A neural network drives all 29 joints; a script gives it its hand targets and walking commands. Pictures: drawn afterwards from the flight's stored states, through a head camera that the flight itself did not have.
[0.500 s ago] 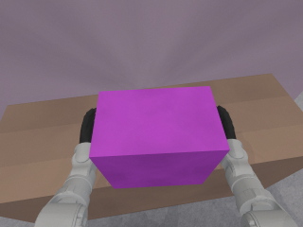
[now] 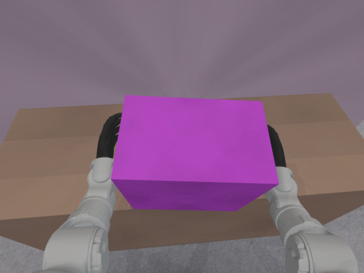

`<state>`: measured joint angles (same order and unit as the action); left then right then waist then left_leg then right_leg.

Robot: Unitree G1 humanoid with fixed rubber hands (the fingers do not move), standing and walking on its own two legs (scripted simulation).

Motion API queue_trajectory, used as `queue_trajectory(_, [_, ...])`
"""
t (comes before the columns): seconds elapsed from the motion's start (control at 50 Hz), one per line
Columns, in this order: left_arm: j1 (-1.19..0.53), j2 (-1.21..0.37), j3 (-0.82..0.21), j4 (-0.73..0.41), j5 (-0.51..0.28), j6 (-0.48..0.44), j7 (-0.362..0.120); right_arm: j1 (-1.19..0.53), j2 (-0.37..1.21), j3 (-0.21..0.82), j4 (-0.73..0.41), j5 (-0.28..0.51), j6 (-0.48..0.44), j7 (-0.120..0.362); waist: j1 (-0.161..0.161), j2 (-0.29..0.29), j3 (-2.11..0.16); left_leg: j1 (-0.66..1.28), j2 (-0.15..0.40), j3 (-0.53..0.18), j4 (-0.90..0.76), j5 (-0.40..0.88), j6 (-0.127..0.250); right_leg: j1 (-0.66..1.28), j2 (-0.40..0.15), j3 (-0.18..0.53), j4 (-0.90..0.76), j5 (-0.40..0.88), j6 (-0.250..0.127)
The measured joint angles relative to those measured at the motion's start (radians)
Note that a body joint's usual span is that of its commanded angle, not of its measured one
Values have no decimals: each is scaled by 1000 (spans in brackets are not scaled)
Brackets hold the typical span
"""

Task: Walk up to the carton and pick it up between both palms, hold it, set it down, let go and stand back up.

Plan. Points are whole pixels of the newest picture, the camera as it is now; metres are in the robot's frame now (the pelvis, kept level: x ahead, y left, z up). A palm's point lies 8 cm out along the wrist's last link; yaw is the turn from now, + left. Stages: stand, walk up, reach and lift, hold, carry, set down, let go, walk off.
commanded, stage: reach and lift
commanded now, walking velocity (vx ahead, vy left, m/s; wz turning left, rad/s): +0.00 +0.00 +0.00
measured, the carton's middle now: (189, 162) +0.37 +0.03 -0.02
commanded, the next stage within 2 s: none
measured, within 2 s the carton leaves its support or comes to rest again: neither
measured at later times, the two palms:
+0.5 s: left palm (110, 120) +0.39 +0.21 +0.10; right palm (288, 137) +0.38 -0.18 +0.09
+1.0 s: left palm (95, 106) +0.36 +0.21 +0.17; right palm (300, 132) +0.35 -0.18 +0.14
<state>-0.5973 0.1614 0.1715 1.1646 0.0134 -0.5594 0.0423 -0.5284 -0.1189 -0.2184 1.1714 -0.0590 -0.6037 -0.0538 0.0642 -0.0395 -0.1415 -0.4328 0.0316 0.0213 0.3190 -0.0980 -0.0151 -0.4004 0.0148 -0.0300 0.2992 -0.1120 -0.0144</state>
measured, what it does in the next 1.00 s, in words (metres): stands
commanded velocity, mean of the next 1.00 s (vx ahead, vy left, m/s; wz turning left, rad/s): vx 0.00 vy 0.00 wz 0.00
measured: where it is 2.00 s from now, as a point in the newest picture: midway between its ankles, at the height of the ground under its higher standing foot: outside the picture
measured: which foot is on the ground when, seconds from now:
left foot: down 0.00-1.00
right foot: down 0.00-1.00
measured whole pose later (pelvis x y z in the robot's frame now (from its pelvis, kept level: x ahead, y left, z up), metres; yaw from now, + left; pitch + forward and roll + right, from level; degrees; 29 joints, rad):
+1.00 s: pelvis +0.00 +0.01 +0.00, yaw +1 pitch +0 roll +0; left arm -0.56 0.12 0.27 0.34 0.10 0.43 -0.03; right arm -0.49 -0.14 -0.12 0.51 0.14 0.24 -0.06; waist -0.05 -0.04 -0.10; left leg -0.19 0.01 -0.01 0.29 -0.11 0.00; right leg -0.14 0.00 -0.05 0.26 -0.13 0.00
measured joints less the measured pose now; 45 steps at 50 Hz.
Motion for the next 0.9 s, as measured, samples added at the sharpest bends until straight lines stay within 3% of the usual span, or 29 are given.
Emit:
queue_trajectory(0.12, [4,50,-120,-31,-118,78,30,-8,0,95,-67,86,117,-13,-36,7,-42,-76,-1,-23,9,6,-4,-55,0,-23,-16,10,-3])
queue_trajectory(0.22, [74,67,-213,-207,-237,148,70,75,-41,217,-301,217,240,-37,-73,51,-87,-110,-10,-47,42,-19,1,-63,-6,-47,-18,-5,2])
queue_trajectory(0.3, [131,61,-221,-355,-263,246,82,148,-78,260,-472,289,352,-56,-91,76,-88,-63,-18,-51,56,-49,9,-11,-14,-50,-12,-33,10])
queue_trajectory(0.5, [267,21,-122,-778,-157,640,85,246,-120,278,-780,347,659,-91,-84,52,-16,142,-13,-31,34,-92,5,184,-10,-20,-36,-65,12])
queue_trajectory(0.62, [287,-4,-28,-968,-62,813,32,223,-96,256,-885,323,781,-94,-96,25,30,221,-12,-43,3,-80,-1,263,-6,-27,-62,-55,8])
queue_trajectory(0.76, [240,-30,53,-1006,27,926,-49,180,-43,207,-855,276,834,-68,-115,5,61,274,-17,-57,-15,-55,-2,319,-9,-41,-74,-39,7])
queue_trajectory(0.9, [127,-42,79,-907,71,972,-68,111,-20,140,-748,226,840,-28,-115,1,53,266,-23,-49,-23,-27,7,294,-17,-33,-52,-24,10])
